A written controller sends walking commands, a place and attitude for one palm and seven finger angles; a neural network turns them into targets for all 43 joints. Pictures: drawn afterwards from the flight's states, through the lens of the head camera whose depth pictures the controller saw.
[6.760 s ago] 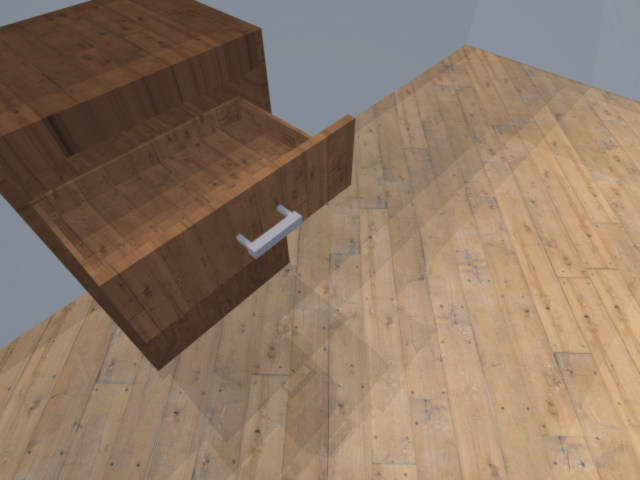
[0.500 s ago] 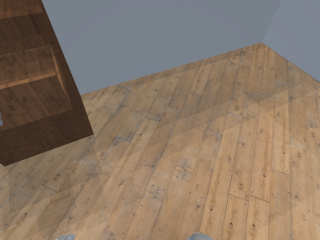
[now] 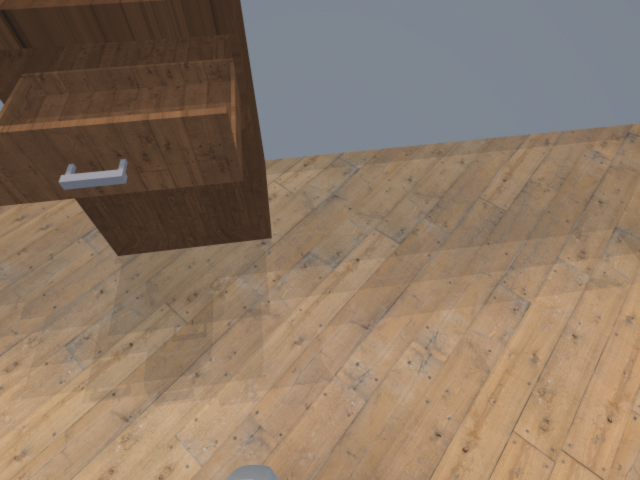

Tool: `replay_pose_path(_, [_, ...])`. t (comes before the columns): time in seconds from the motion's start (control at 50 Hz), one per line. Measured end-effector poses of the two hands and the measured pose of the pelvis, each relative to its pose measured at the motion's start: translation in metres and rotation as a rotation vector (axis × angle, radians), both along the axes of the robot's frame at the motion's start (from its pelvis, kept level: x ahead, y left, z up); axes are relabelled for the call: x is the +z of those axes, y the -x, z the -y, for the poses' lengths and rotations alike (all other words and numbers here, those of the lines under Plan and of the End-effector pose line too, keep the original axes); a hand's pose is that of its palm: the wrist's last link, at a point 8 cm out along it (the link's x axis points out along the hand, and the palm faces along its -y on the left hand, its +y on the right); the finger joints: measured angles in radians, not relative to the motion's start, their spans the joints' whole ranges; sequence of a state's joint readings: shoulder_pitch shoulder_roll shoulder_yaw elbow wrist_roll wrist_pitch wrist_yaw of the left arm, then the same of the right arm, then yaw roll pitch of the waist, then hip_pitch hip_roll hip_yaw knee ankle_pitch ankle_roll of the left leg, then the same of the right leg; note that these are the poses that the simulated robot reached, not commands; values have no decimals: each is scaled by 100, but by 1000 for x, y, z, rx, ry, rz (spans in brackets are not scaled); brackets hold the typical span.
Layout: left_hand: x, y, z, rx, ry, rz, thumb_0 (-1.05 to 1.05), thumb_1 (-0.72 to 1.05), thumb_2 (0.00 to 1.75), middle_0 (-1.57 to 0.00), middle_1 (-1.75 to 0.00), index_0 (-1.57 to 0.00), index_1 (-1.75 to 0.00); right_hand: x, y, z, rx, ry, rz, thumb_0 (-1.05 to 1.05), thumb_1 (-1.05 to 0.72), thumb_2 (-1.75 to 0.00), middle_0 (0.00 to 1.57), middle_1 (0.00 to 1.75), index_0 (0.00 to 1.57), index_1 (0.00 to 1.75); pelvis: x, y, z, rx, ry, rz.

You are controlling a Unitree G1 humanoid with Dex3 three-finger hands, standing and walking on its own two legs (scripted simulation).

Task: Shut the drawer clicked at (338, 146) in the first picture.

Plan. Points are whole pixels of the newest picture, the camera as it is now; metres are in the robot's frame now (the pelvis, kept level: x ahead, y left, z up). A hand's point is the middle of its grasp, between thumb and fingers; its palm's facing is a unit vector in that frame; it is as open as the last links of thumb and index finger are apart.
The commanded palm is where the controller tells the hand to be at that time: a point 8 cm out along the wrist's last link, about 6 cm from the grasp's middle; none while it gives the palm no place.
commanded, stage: turn to face it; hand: left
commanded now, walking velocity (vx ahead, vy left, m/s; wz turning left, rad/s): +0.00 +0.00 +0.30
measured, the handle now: (95, 172) +0.62 +0.49 -0.06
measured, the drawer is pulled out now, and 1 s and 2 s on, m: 0.30 0.30 0.30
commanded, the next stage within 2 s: take the last steps up to it in 0.20 s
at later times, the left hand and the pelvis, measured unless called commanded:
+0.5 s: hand out of the picture +0.05 +0.22 -0.16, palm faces +0.16 -0.96 -0.25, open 7.4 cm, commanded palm none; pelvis +0.02 +0.01 +0.00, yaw +8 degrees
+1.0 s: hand out of the picture -0.01 +0.25 -0.18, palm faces +0.35 -0.92 -0.19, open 7.4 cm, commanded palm none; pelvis +0.15 +0.12 -0.02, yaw +15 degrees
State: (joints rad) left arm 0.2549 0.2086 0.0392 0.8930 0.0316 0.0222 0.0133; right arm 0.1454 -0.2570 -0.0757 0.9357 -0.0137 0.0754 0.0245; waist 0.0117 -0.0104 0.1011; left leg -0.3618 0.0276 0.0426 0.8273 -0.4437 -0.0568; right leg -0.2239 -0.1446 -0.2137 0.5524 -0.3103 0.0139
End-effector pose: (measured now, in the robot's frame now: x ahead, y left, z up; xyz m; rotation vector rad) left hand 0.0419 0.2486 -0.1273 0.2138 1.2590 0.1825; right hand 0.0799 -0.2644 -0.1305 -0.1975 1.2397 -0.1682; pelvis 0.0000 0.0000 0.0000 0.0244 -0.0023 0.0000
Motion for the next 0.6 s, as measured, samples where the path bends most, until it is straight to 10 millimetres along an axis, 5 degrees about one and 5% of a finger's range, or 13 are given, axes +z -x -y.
replay_pose_path(0.14, [-25,45,-42,123,13,-113,1,90,90,-20,-30,-20,-30,11,-45,-45,121,38,99,1,-91,-90,20,30,20,30,-9,-3,-26,51,25,-1])
replay_pose_path(0.3, [-8,38,-50,162,21,-65,1,90,90,-20,-30,-20,-30,17,-43,-74,158,4,74,1,-90,-90,20,30,20,30,7,-6,-33,100,44,1])
replay_pose_path(0.5, [0,4,-19,134,9,43,1,90,90,-20,-30,-20,-30,-17,-13,-53,115,-62,-20,1,-91,-90,20,30,20,30,-4,-21,-15,140,9,-3])
replay_pose_path(0.6, [7,19,-2,210,7,50,1,90,90,-20,-30,-20,-30,-24,-16,-40,147,-66,-109,1,-91,-90,20,30,20,30,-1,-38,-14,176,10,11])
